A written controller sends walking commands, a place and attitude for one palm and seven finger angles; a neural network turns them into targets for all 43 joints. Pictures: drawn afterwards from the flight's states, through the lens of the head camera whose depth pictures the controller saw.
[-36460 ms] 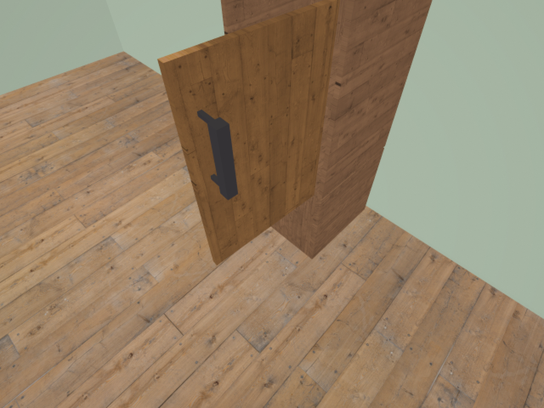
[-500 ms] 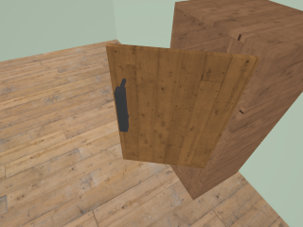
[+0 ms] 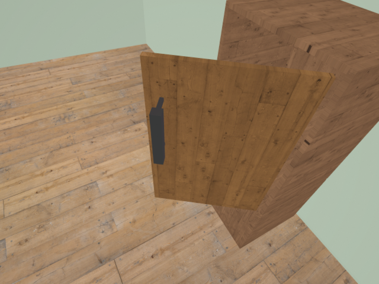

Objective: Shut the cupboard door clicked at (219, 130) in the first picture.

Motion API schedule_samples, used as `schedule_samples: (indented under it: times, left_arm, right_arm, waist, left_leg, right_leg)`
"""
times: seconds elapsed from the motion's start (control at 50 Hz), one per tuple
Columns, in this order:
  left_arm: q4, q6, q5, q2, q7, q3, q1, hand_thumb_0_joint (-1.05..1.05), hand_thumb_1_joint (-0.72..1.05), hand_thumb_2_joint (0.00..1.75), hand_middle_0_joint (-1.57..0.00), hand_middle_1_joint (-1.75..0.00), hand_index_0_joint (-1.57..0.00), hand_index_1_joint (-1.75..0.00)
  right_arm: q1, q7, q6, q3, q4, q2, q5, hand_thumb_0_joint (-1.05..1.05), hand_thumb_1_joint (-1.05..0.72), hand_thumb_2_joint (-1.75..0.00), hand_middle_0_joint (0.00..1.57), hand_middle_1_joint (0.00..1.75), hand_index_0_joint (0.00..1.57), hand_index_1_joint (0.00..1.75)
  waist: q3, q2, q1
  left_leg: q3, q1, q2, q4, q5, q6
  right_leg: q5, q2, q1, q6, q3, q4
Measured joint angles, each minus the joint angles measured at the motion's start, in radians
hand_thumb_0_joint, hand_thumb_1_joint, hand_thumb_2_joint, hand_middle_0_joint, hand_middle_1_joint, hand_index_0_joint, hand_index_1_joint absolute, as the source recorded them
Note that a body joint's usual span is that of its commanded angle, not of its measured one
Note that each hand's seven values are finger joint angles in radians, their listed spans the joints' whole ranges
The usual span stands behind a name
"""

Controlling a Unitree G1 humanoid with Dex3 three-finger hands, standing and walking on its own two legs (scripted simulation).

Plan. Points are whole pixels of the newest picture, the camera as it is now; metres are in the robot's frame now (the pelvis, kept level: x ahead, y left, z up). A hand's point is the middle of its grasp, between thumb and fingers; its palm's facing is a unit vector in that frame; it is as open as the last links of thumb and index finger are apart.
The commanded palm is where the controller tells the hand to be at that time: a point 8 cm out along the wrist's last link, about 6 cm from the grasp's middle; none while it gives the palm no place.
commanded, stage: look again from close up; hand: left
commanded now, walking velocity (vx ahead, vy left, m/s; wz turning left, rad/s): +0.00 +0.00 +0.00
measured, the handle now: (160, 132) +0.46 +0.11 +0.06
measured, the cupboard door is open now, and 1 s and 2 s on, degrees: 55 55 55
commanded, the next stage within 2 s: shuffle to correct the standing spot in 0.28 s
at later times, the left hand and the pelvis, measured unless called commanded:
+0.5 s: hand out of the picture -0.01 +0.16 -0.18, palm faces +0.00 -0.99 -0.15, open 7.3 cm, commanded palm none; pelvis +0.00 +0.00 +0.00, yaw -1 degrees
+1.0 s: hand out of the picture +0.01 +0.10 -0.18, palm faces +0.00 -0.99 -0.17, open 7.3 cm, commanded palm none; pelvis +0.00 -0.06 +0.00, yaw -2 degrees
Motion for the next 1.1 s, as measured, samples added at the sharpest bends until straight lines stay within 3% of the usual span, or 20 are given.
schedule_samples:
  times: [0.48, 0.62, 0.72, 0.8, 0.84, 0.92, 1.1]
  left_arm:
    - [0.01, 0.006, -0.001, -0.027, 0.003, 0.005, 0.012, 0.0, 0.91, 0.9, -0.2, -0.29, -0.2, -0.3]
    - [-0.005, 0.033, 0.007, -0.021, -0.009, 0.029, 0.017, 0.0, 0.91, 0.9, -0.2, -0.29, -0.2, -0.3]
    - [-0.029, 0.059, 0.013, -0.02, -0.021, 0.056, 0.016, 0.0, 0.91, 0.9, -0.2, -0.29, -0.2, -0.3]
    - [-0.056, 0.047, 0.013, -0.018, -0.022, 0.067, 0.015, 0.0, 0.91, 0.9, -0.2, -0.29, -0.19, -0.3]
    - [-0.05, 0.032, 0.008, -0.024, -0.015, 0.059, 0.007, 0.0, 0.91, 0.9, -0.2, -0.29, -0.19, -0.3]
    - [-0.037, 0.004, -0.001, -0.041, -0.006, 0.035, -0.001, 0.0, 0.91, 0.9, -0.2, -0.29, -0.19, -0.3]
    - [-0.035, 0.003, -0.003, -0.035, 0.004, 0.031, -0.012, 0.02, 0.94, 0.9, -0.21, -0.29, -0.2, -0.3]
  right_arm:
    - [0.029, -0.009, 0.002, -0.006, 0.029, 0.034, 0.0, 0.01, -0.91, -0.9, 0.2, 0.3, 0.2, 0.3]
    - [0.027, -0.026, 0.008, -0.023, 0.021, 0.05, -0.007, 0.01, -0.91, -0.9, 0.21, 0.3, 0.2, 0.3]
    - [0.015, -0.036, 0.018, -0.04, 0.002, 0.043, -0.017, 0.01, -0.9, -0.9, 0.21, 0.3, 0.2, 0.3]
    - [0.018, -0.034, 0.025, -0.048, -0.007, 0.027, -0.017, 0.01, -0.9, -0.9, 0.21, 0.3, 0.2, 0.3]
    - [0.017, -0.029, 0.031, -0.047, -0.004, 0.018, -0.011, 0.01, -0.9, -0.9, 0.21, 0.3, 0.2, 0.3]
    - [0.028, -0.017, 0.032, -0.035, 0.007, 0.014, -0.008, 0.01, -0.91, -0.9, 0.2, 0.3, 0.2, 0.3]
    - [0.039, -0.01, 0.038, -0.021, 0.011, 0.042, -0.003, 0.01, -0.91, -0.9, 0.2, 0.3, 0.2, 0.3]
  waist:
    - [0.001, -0.006, -0.005]
    - [0.007, -0.021, -0.009]
    - [0.018, -0.007, -0.014]
    - [0.017, 0.006, -0.011]
    - [0.017, 0.02, -0.014]
    - [-0.003, 0.026, -0.015]
    - [0.003, 0.01, 0.003]
  left_leg:
    - [0.012, 0.012, -0.008, -0.024, 0.004, 0.006]
    - [0.025, -0.018, 0.001, -0.001, -0.004, -0.001]
    - [0.039, -0.048, 0.043, 0.048, -0.025, -0.019]
    - [0.033, -0.087, 0.079, 0.126, -0.059, -0.053]
    - [0.013, -0.097, 0.095, 0.159, -0.092, -0.068]
    - [-0.023, -0.077, 0.103, 0.131, -0.062, -0.083]
    - [-0.031, -0.036, 0.089, 0.074, -0.033, -0.093]
  right_leg:
    - [-0.001, -0.007, -0.001, 0.006, 0.013, -0.004]
    - [-0.034, -0.006, -0.059, -0.021, 0.008, 0.072]
    - [-0.152, 0.002, -0.128, -0.04, -0.025, 0.224]
    - [-0.031, 0.0, -0.088, -0.038, -0.035, 0.102]
    - [-0.027, 0.019, -0.086, -0.037, -0.05, 0.112]
    - [-0.041, 0.038, -0.057, -0.056, -0.071, 0.082]
    - [-0.033, 0.026, -0.025, -0.059, -0.079, 0.056]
